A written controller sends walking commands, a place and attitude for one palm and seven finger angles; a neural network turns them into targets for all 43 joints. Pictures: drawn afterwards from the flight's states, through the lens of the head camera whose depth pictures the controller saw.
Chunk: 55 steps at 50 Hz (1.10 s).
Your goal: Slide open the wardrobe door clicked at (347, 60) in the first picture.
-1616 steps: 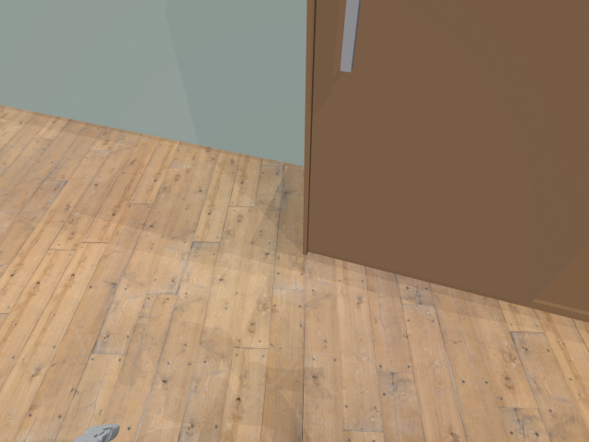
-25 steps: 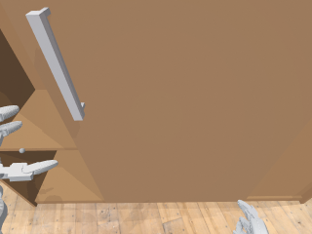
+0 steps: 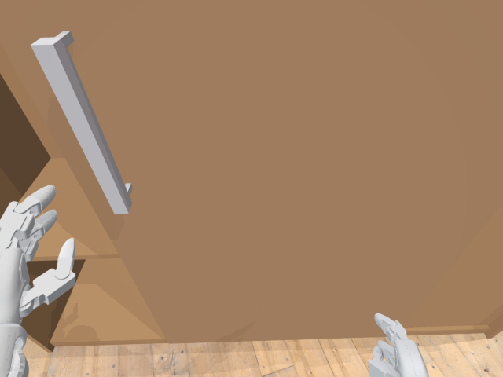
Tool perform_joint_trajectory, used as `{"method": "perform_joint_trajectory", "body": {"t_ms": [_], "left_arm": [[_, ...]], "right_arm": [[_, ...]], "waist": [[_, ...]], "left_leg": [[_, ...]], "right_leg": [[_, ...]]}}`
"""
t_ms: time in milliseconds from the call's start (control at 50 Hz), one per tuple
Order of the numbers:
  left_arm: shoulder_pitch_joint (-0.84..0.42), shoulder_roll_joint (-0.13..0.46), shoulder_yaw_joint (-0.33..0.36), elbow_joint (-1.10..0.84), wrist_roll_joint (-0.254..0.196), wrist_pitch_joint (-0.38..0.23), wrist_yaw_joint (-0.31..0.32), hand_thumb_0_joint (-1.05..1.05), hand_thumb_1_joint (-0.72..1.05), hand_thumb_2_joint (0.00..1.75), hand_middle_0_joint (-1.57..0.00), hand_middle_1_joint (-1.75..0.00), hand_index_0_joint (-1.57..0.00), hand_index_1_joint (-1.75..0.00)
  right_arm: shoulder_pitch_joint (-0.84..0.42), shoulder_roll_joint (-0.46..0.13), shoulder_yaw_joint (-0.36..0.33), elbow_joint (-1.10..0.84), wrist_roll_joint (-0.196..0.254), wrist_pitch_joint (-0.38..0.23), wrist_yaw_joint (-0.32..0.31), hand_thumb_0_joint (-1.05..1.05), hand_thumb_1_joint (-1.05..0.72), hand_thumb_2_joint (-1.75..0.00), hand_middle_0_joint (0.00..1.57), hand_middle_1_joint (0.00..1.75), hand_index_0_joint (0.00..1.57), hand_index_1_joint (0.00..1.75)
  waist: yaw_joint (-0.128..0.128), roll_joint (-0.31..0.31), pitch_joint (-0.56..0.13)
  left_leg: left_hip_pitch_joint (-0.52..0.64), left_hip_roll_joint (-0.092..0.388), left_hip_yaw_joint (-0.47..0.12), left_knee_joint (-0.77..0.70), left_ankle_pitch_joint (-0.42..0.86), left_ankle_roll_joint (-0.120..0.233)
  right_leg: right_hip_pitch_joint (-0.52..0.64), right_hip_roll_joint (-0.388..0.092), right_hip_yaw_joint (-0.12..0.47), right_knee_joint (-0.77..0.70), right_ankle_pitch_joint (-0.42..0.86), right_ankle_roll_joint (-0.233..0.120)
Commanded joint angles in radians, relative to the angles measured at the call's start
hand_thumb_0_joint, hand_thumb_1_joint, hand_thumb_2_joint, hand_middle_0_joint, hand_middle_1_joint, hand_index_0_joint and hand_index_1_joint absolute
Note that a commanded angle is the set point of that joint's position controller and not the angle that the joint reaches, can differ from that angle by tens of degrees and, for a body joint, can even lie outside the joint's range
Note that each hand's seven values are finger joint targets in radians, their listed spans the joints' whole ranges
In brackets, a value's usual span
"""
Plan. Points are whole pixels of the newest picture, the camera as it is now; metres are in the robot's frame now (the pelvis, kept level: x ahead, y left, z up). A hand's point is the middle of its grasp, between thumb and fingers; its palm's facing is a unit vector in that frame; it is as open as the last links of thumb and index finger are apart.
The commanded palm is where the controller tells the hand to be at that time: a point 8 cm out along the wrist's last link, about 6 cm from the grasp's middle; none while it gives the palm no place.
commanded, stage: draw the hand back to the body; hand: left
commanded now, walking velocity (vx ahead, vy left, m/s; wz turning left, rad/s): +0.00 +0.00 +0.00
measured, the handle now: (98, 135) +0.38 +0.29 +0.22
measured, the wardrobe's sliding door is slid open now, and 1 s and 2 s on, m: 0.45 0.45 0.45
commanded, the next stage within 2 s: step back with the hand held close in 0.32 s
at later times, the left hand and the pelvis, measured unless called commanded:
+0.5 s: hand (54, 281) +0.17 +0.26 +0.16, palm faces +0.45 -0.81 -0.38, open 7.4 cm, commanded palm +0.12 +0.29 +0.17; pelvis -0.02 -0.01 +0.00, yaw +1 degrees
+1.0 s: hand (7, 311) +0.13 +0.29 +0.15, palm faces +0.40 -0.78 -0.48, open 7.4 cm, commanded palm +0.07 +0.33 +0.17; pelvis -0.07 +0.03 -0.01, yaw +0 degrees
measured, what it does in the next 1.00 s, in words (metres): shifts its weight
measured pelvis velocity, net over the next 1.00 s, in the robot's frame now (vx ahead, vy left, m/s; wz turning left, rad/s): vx -0.07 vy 0.03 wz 0.00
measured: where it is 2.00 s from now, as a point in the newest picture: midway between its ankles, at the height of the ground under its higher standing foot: outside the picture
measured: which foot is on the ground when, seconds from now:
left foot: down 0.00-1.00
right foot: down 0.00-1.00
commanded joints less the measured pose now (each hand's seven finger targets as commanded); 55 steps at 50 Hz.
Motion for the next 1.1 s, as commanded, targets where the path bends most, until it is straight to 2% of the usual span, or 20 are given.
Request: {"method": "perform_joint_trajectory", "body": {"t_ms": [0,80,160,320,360,400,420,440,460,480,520,560,620,660,720,800,940,1000,1060,1080], "left_arm": [[-0.116,0.201,0.135,-0.219,0.002,-0.065,0.023,0.00,0.90,0.90,-0.20,-0.30,-0.20,-0.30],[-0.112,0.191,0.125,-0.222,0.003,-0.069,0.023,0.00,0.90,0.90,-0.20,-0.30,-0.20,-0.30],[-0.100,0.192,0.130,-0.194,-0.002,-0.067,0.021,0.00,0.90,0.90,-0.20,-0.30,-0.20,-0.30],[-0.122,0.184,0.119,-0.186,-0.003,-0.082,0.019,0.00,0.90,0.90,-0.20,-0.30,-0.20,-0.30],[-0.126,0.201,0.134,-0.183,-0.002,-0.088,0.020,0.00,0.90,0.90,-0.20,-0.30,-0.20,-0.30],[-0.126,0.191,0.123,-0.191,-0.002,-0.096,0.020,0.00,0.90,0.90,-0.20,-0.30,-0.20,-0.30],[-0.185,0.226,0.153,-0.180,-0.001,-0.099,0.026,0.00,0.90,0.90,-0.20,-0.30,-0.20,-0.30],[-0.301,0.334,0.261,-0.255,0.009,-0.143,0.038,0.00,0.90,0.90,-0.20,-0.30,-0.20,-0.30],[-0.288,0.331,0.260,-0.216,0.013,-0.164,0.039,0.00,0.90,0.90,-0.20,-0.30,-0.20,-0.30],[-0.153,0.236,0.189,-0.133,0.015,-0.158,0.032,0.00,0.90,0.90,-0.20,-0.30,-0.20,-0.30],[-0.057,0.177,0.137,-0.129,0.020,-0.154,0.024,0.00,0.90,0.90,-0.20,-0.30,-0.20,-0.30],[-0.018,0.192,0.150,-0.172,0.021,-0.162,0.030,0.00,0.90,0.90,-0.20,-0.30,-0.20,-0.30],[0.013,0.226,0.181,-0.210,0.019,-0.165,0.038,0.00,0.90,0.90,-0.20,-0.30,-0.20,-0.30],[0.013,0.264,0.215,-0.231,0.017,-0.170,0.042,0.00,0.90,0.90,-0.20,-0.30,-0.20,-0.30],[0.035,0.264,0.225,-0.228,0.012,-0.178,0.046,0.00,0.90,0.90,-0.20,-0.30,-0.20,-0.30],[0.033,0.265,0.228,-0.255,0.019,-0.194,0.050,0.00,0.90,0.90,-0.20,-0.30,-0.20,-0.30],[0.014,0.241,0.230,-0.238,0.049,-0.219,0.052,0.00,0.90,0.90,-0.20,-0.30,-0.20,-0.30],[-0.025,0.228,0.227,-0.253,0.066,-0.231,0.049,0.00,0.90,0.90,-0.20,-0.30,-0.20,-0.30],[-0.025,0.253,0.264,-0.250,0.078,-0.244,0.049,0.00,0.90,0.90,-0.20,-0.30,-0.20,-0.30],[-0.017,0.238,0.250,-0.242,0.073,-0.246,0.046,0.00,0.90,0.90,-0.20,-0.30,-0.20,-0.30]], "right_arm": [[-0.118,-0.109,-0.035,-0.159,-0.005,-0.045,-0.010,0.00,-0.90,-0.90,0.20,0.30,0.20,0.30],[-0.121,-0.106,-0.032,-0.156,-0.005,-0.044,-0.011,0.00,-0.90,-0.90,0.20,0.30,0.20,0.30],[-0.131,-0.111,-0.035,-0.155,-0.007,-0.042,-0.011,0.00,-0.90,-0.90,0.20,0.30,0.20,0.30],[-0.144,-0.103,-0.034,-0.149,-0.005,-0.045,-0.016,0.00,-0.90,-0.90,0.20,0.30,0.20,0.30],[-0.149,-0.109,-0.036,-0.145,-0.008,-0.051,-0.018,0.00,-0.90,-0.90,0.20,0.30,0.20,0.30],[-0.149,-0.106,-0.036,-0.145,-0.007,-0.054,-0.018,0.00,-0.90,-0.90,0.20,0.30,0.20,0.30],[-0.148,-0.108,-0.036,-0.135,-0.006,-0.054,-0.022,0.00,-0.90,-0.90,0.20,0.30,0.20,0.30],[-0.152,-0.121,-0.032,-0.182,0.005,-0.032,-0.018,0.00,-0.90,-0.90,0.20,0.30,0.20,0.30],[-0.150,-0.108,-0.028,-0.161,0.001,-0.021,-0.023,0.00,-0.90,-0.90,0.20,0.30,0.20,0.30],[-0.137,-0.109,-0.031,-0.155,-0.003,-0.010,-0.021,0.00,-0.90,-0.90,0.20,0.30,0.20,0.30],[-0.124,-0.117,-0.040,-0.178,-0.002,0.010,-0.012,0.00,-0.90,-0.90,0.20,0.30,0.20,0.30],[-0.119,-0.123,-0.046,-0.194,0.001,0.023,-0.014,0.00,-0.90,-0.90,0.20,0.30,0.20,0.30],[-0.116,-0.125,-0.054,-0.214,0.005,0.043,-0.020,0.00,-0.90,-0.90,0.20,0.30,0.20,0.30],[-0.115,-0.128,-0.055,-0.225,0.006,0.049,-0.026,0.00,-0.90,-0.90,0.20,0.30,0.20,0.30],[-0.107,-0.123,-0.060,-0.236,0.010,0.053,-0.028,0.00,-0.90,-0.90,0.20,0.30,0.20,0.30],[-0.099,-0.132,-0.063,-0.244,0.009,0.041,-0.031,0.00,-0.90,-0.90,0.20,0.30,0.20,0.30],[-0.091,-0.151,-0.069,-0.247,0.009,0.006,-0.033,0.00,-0.90,-0.90,0.20,0.30,0.20,0.30],[-0.088,-0.155,-0.072,-0.245,0.008,-0.016,-0.035,0.00,-0.90,-0.90,0.20,0.30,0.20,0.30],[-0.083,-0.157,-0.079,-0.239,0.001,-0.034,-0.034,0.00,-0.90,-0.90,0.20,0.30,0.20,0.30],[-0.077,-0.147,-0.076,-0.235,0.003,-0.036,-0.032,0.00,-0.90,-0.90,0.20,0.30,0.20,0.30]], "waist": [[-0.001,0.009,-0.079],[-0.003,0.051,-0.076],[0.001,-0.012,-0.052],[-0.002,0.010,-0.018],[0.001,-0.013,-0.005],[0.000,0.019,-0.012],[-0.003,0.023,-0.011],[-0.032,0.000,0.066],[-0.035,-0.010,0.060],[-0.044,-0.045,0.043],[-0.042,-0.031,-0.031],[-0.042,0.002,-0.107],[-0.044,-0.025,-0.146],[-0.044,-0.028,-0.153],[-0.046,-0.039,-0.148],[-0.049,0.022,-0.144],[-0.050,0.051,-0.075],[-0.048,0.083,-0.075],[-0.044,0.090,-0.088],[-0.048,0.054,-0.081]], "left_leg": [[0.114,0.060,-0.078,-0.038,0.299,-0.024],[0.120,0.060,-0.080,-0.046,0.280,-0.027],[0.105,0.056,-0.078,-0.057,0.237,-0.021],[0.100,0.048,-0.069,-0.068,0.151,-0.016],[0.095,0.048,-0.071,-0.076,0.130,-0.014],[0.104,0.047,-0.071,-0.079,0.117,-0.015],[0.100,0.044,-0.071,-0.081,0.103,-0.015],[0.020,0.057,-0.098,-0.032,0.043,0.010],[0.025,0.053,-0.106,-0.012,0.040,0.009],[0.033,0.054,-0.104,0.009,0.072,0.008],[0.047,0.062,-0.087,0.014,0.134,0.010],[0.064,0.070,-0.081,-0.003,0.217,0.011],[0.050,0.086,-0.088,-0.010,0.283,0.015],[0.034,0.087,-0.097,-0.018,0.308,0.014],[-0.005,0.098,-0.104,-0.021,0.279,0.017],[-0.083,0.118,-0.137,-0.066,0.174,0.022],[-0.394,0.169,-0.231,-0.186,-0.309,0.061],[-0.500,0.204,-0.282,-0.234,-0.449,0.078],[-0.554,0.217,-0.311,-0.237,-0.499,0.091],[-0.540,0.209,-0.308,-0.212,-0.476,0.087]], "right_leg": [[-0.085,-0.026,0.032,-0.055,0.287,0.000],[-0.081,-0.026,0.032,-0.062,0.265,-0.002],[-0.082,-0.021,0.032,-0.082,0.250,-0.001],[-0.101,-0.026,0.043,-0.115,0.177,0.003],[-0.103,-0.023,0.043,-0.133,0.151,0.003],[-0.104,-0.025,0.048,-0.133,0.137,0.002],[-0.107,-0.024,0.050,-0.140,0.123,0.002],[-0.216,-0.073,0.138,-0.199,0.139,0.023],[-0.227,-0.101,0.144,-0.207,0.150,0.013],[-0.249,-0.109,0.140,-0.197,0.176,0.019],[-0.232,-0.108,0.114,-0.158,0.238,0.043],[-0.192,-0.099,0.086,-0.111,0.305,0.053],[-0.182,-0.081,0.079,-0.069,0.336,0.060],[-0.171,-0.074,0.071,-0.051,0.348,0.052],[-0.171,-0.069,0.083,-0.035,0.328,0.052],[-0.134,-0.047,0.075,0.004,0.249,0.044],[-0.005,-0.011,0.094,0.099,0.103,0.040],[0.058,0.011,0.088,0.187,0.085,0.040],[0.092,0.029,0.099,0.236,0.097,0.038],[0.064,0.024,0.113,0.223,0.098,0.033]]}}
